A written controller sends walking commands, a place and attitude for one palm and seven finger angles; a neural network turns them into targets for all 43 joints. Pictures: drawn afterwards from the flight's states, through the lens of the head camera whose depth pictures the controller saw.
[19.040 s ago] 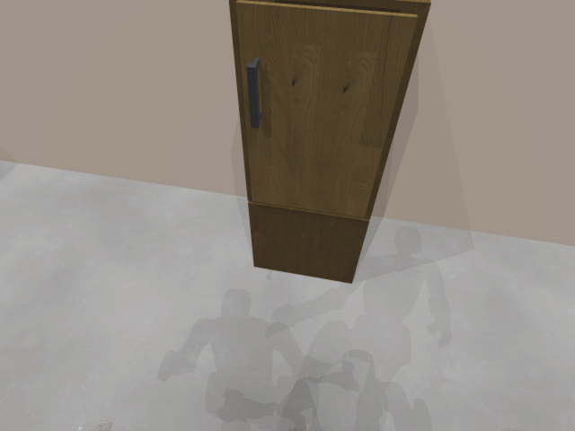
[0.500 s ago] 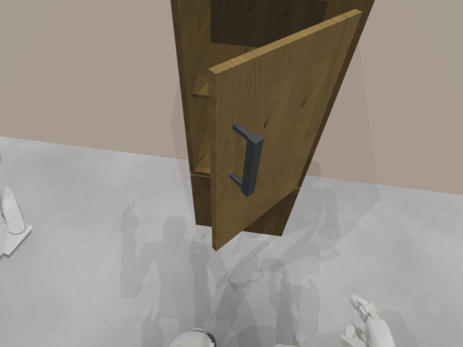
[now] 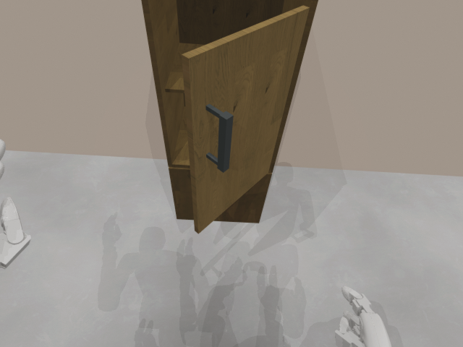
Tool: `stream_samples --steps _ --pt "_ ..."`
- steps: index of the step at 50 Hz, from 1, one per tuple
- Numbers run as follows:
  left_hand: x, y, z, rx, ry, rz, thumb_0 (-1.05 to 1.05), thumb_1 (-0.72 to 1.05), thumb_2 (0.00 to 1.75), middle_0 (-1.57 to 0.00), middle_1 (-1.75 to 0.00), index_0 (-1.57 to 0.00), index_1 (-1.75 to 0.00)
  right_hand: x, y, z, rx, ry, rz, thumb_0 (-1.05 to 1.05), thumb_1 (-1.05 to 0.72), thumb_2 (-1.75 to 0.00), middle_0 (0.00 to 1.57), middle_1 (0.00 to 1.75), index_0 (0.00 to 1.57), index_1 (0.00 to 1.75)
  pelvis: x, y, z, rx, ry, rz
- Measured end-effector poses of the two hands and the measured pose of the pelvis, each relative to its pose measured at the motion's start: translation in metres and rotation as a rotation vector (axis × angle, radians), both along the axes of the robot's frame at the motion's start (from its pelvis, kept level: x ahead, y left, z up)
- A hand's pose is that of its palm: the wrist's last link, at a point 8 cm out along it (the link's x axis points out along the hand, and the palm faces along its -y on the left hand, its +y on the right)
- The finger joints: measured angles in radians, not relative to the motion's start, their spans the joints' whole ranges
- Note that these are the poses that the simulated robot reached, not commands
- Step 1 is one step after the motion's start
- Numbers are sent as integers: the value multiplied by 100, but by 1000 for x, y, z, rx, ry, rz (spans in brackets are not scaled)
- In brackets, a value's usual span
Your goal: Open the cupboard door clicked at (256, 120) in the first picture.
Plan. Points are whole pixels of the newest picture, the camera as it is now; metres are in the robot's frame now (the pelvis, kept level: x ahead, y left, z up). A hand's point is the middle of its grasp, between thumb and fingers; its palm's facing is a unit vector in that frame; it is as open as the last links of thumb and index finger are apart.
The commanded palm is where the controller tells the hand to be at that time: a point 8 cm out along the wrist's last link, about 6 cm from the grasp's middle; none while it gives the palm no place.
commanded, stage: stop stepping back and stand still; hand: left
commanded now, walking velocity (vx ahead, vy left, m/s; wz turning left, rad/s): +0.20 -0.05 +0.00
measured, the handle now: (217, 139) +0.52 +0.05 +0.06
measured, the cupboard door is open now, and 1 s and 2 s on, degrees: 49 49 49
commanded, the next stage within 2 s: let the arm hang, fingers relaxed in 0.58 s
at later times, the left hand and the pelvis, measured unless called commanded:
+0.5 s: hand (3, 270) +0.17 +0.27 +0.16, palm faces +0.44 -0.77 -0.47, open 7.4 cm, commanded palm +0.11 +0.30 +0.18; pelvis -0.02 +0.00 +0.00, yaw +1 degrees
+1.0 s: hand out of the picture -0.02 +0.19 -0.18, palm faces +0.09 -0.98 -0.18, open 7.1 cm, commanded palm none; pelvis -0.04 +0.01 +0.00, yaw +4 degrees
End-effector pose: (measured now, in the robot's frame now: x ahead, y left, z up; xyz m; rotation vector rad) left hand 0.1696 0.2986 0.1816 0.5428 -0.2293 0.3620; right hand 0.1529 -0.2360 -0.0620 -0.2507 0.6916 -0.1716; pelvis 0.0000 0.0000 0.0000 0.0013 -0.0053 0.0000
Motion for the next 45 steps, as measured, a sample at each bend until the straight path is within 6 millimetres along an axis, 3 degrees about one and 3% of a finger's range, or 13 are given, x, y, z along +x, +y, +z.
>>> stream_samples --steps 9,14,20,34,36,38,40,43,45 --pt "-50 -16 3 20 30 41 1 89 90 -21 -30 -21 -30 -44 -15 -21 30 86 -4 1 -90 -90 21 30 20 30 -25 -13 0 3 3 1" --pt "-50 -10 -3 -38 -28 98 1 89 90 -21 -30 -21 -30 -57 -22 -26 6 125 -15 1 -90 -90 21 30 20 30 -23 -12 2 16 -4 16" --pt "-41 -2 -4 -34 -68 77 1 89 90 -21 -30 -21 -30 -47 -18 -26 -10 84 -26 2 -90 -90 20 30 20 30 -22 -3 -6 0 -24 32" --pt "-47 9 -5 -6 33 62 1 89 90 -21 -30 -21 -30 -13 24 -14 61 11 58 1 -90 -90 21 30 20 30 -25 8 0 -12 -8 21" --pt "-41 15 -30 -12 125 55 0 89 90 -20 -30 -20 -30 -10 24 -22 76 24 102 1 -90 -90 21 30 20 30 -28 11 -2 -13 8 39" --pt "-36 23 -83 -94 338 83 0 89 90 -20 -30 -20 -30 -11 22 -37 78 86 130 1 -90 -90 21 30 20 30 -33 15 -5 -8 20 52" --pt "-43 23 -148 -202 594 128 0 90 90 -20 -30 -20 -30 -17 18 -51 76 151 129 1 -90 -90 21 30 20 30 -38 17 -8 -2 21 58" --pt "-79 3 -235 -355 948 167 0 90 90 -19 -30 -19 -30 -37 12 -62 71 243 97 1 -90 -90 21 30 20 30 -42 16 -9 4 12 60" --pt "-113 -21 -279 -452 1140 174 0 91 90 -19 -30 -19 -30 -57 9 -65 59 314 68 1 -90 -90 21 29 20 30 -43 15 -8 5 1 61"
